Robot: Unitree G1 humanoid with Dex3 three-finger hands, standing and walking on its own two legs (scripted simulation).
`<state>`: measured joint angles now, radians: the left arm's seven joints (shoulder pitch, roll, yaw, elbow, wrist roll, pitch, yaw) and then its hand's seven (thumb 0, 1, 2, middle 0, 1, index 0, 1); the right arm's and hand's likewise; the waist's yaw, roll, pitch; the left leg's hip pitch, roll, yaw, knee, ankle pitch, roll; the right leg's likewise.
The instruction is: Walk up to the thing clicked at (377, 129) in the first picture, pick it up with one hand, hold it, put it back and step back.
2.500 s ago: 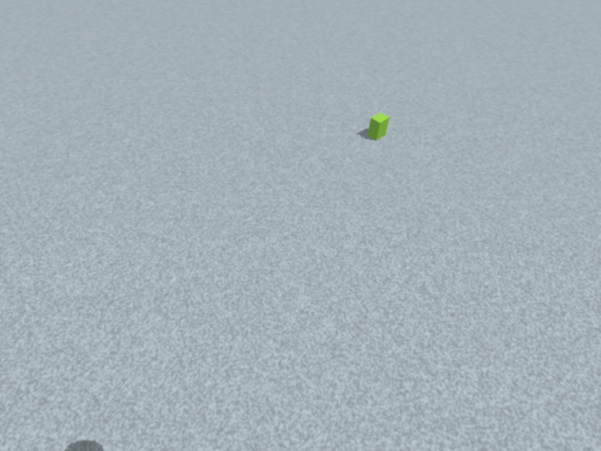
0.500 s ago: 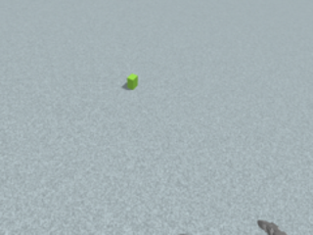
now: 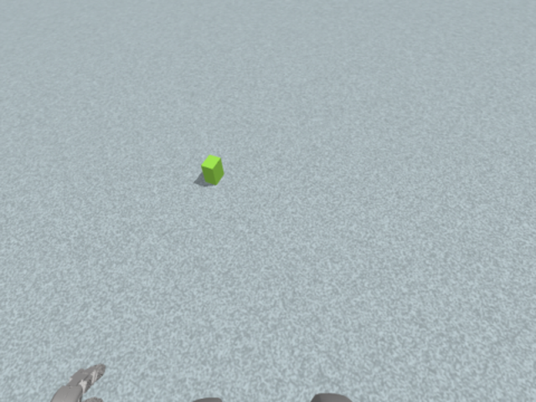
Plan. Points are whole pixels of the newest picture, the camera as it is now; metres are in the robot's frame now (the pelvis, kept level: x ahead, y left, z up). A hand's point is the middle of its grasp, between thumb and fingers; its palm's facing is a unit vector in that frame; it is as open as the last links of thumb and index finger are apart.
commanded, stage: walk up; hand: left
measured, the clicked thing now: (212, 170) +1.22 +0.28 -0.71
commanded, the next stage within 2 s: none
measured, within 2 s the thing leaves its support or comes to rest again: neither
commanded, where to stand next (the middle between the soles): +0.84 +0.04 m, yaw +1 degrees
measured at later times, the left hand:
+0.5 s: hand (93, 330) +0.27 +0.34 -0.15, palm faces -0.05 -0.94 -0.34, open 7.4 cm
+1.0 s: hand (149, 202) +0.54 +0.27 -0.10, palm faces -0.02 -0.92 -0.40, open 7.4 cm
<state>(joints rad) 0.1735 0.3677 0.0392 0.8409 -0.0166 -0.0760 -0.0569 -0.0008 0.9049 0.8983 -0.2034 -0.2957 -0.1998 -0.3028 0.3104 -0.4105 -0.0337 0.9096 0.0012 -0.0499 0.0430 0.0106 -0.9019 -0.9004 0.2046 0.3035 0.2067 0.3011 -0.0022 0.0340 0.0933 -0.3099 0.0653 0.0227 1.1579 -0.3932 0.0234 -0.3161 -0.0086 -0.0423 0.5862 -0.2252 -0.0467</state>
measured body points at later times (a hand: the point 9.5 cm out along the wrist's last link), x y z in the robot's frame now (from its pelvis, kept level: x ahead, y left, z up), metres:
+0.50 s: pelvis +0.23 +0.06 +0.00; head +0.25 +0.09 +0.45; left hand +0.27 +0.39 -0.13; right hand +0.33 -0.25 -0.09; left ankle +0.29 +0.16 -0.73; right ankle +0.19 -0.08 -0.65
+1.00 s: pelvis +0.43 +0.01 +0.00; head +0.45 -0.02 +0.45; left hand +0.54 +0.32 -0.08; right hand +0.46 -0.30 -0.14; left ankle +0.38 +0.16 -0.65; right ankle +0.49 -0.08 -0.73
